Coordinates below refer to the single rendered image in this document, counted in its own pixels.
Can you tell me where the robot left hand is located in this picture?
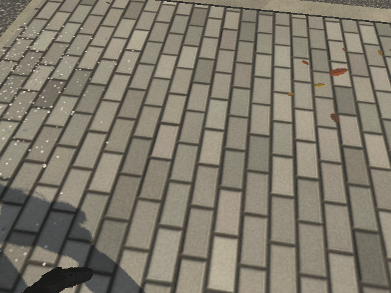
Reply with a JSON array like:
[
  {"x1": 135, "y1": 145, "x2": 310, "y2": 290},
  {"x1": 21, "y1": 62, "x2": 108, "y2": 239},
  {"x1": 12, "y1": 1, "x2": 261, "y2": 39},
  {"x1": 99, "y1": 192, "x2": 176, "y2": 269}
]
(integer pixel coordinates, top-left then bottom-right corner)
[{"x1": 21, "y1": 267, "x2": 93, "y2": 293}]

